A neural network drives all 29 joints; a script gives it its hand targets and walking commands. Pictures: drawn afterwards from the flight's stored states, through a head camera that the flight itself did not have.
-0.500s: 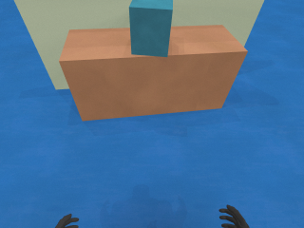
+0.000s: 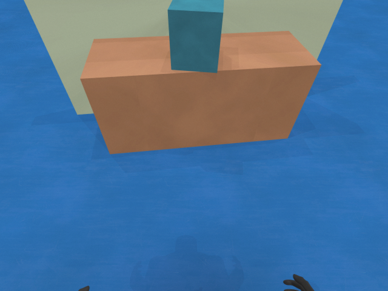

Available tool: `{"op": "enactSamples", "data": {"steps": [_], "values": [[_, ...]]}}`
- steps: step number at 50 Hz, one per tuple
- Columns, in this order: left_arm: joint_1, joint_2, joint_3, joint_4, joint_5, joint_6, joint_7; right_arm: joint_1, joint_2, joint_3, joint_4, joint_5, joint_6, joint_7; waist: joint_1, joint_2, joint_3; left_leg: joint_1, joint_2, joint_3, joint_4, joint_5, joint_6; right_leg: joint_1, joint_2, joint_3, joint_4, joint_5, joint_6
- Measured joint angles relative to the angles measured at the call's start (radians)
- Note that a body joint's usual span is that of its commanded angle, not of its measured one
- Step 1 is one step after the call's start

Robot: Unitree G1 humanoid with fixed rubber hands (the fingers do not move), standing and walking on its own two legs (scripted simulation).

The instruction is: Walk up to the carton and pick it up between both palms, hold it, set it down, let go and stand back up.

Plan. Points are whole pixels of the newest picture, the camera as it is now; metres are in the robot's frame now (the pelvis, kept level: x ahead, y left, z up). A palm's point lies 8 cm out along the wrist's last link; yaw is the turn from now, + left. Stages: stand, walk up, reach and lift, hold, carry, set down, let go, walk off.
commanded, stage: stand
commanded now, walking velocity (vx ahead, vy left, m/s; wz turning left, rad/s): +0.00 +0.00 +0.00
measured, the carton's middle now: (196, 33) +1.26 -0.03 -0.03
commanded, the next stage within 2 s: walk up in 0.08 s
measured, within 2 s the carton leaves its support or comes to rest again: neither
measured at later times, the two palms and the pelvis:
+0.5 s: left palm out of the picture +0.10 +0.23 -0.10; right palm out of the picture +0.04 -0.30 -0.10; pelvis +0.02 -0.03 +0.00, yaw +0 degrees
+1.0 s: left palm out of the picture +0.09 +0.15 -0.10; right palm (342, 229) +0.28 -0.37 -0.09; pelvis +0.15 -0.12 +0.00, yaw +5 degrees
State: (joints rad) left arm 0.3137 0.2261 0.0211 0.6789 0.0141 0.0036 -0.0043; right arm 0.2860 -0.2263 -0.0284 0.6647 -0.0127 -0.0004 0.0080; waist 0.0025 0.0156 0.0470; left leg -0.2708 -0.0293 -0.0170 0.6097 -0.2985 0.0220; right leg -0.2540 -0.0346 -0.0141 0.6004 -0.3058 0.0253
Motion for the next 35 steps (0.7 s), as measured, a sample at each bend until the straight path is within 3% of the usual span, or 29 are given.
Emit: {"op": "enactSamples", "data": {"steps": [15, 16, 19, 22, 26, 31, 33, 35], "values": [[-0.001, 0.008, -0.007, -0.004, -0.001, -0.001, -0.001, 0.014, -0.011, -0.004, 0.009, -0.001, 0.001, -0.001, -0.005, -0.008, 0.013, -0.008, 0.01, -0.009, -0.008, 0.014, -0.013, -0.006, 0.011, -0.008, -0.009, 0.013, -0.013], [0.001, 0.008, -0.007, -0.004, 0.003, -0.002, -0.003, 0.019, -0.012, -0.006, 0.011, -0.004, -0.001, 0.0, -0.004, -0.009, 0.013, -0.011, 0.01, -0.009, -0.005, 0.006, -0.012, -0.011, 0.011, -0.009, -0.003, -0.001, -0.016], [0.03, 0.017, 0.014, -0.013, 0.032, 0.0, -0.026, 0.071, -0.007, -0.016, 0.013, -0.031, -0.017, 0.004, -0.006, -0.022, -0.014, -0.016, 0.005, -0.012, 0.025, -0.089, 0.015, -0.038, 0.014, -0.008, 0.093, -0.198, -0.044], [0.062, 0.032, 0.032, -0.02, 0.045, 0.008, -0.043, 0.121, -0.014, -0.021, 0.035, -0.05, -0.029, -0.006, -0.023, -0.023, -0.035, 0.003, 0.022, -0.021, 0.009, -0.057, 0.038, -0.098, 0.026, -0.025, 0.252, -0.232, -0.041], [0.058, 0.059, 0.049, -0.036, 0.039, 0.003, -0.057, 0.171, -0.027, -0.03, 0.073, -0.06, -0.038, -0.02, -0.053, -0.042, -0.031, 0.05, 0.042, -0.034, -0.031, -0.035, 0.021, -0.181, 0.001, 0.0, 0.313, -0.188, -0.026], [0.023, 0.058, 0.062, -0.071, 0.028, -0.018, -0.066, 0.196, -0.054, -0.04, 0.11, -0.049, -0.031, -0.013, -0.067, -0.046, -0.015, 0.087, 0.074, -0.056, -0.03, -0.072, -0.013, -0.204, -0.036, 0.025, 0.16, -0.046, -0.029], [0.037, 0.052, 0.057, -0.091, 0.027, -0.043, -0.059, 0.2, -0.074, -0.046, 0.107, -0.046, -0.021, -0.007, -0.055, -0.023, -0.016, 0.056, 0.098, -0.073, 0.088, -0.169, 0.003, -0.16, -0.025, 0.014, 0.076, 0.043, -0.027], [0.052, 0.045, 0.041, -0.091, 0.038, -0.055, -0.04, 0.189, -0.086, -0.05, 0.101, -0.044, -0.004, -0.005, -0.037, 0.009, -0.005, -0.024, 0.094, -0.098, 0.32, -0.272, 0.012, -0.173, -0.004, -0.017, 0.167, 0.06, -0.021]]}}
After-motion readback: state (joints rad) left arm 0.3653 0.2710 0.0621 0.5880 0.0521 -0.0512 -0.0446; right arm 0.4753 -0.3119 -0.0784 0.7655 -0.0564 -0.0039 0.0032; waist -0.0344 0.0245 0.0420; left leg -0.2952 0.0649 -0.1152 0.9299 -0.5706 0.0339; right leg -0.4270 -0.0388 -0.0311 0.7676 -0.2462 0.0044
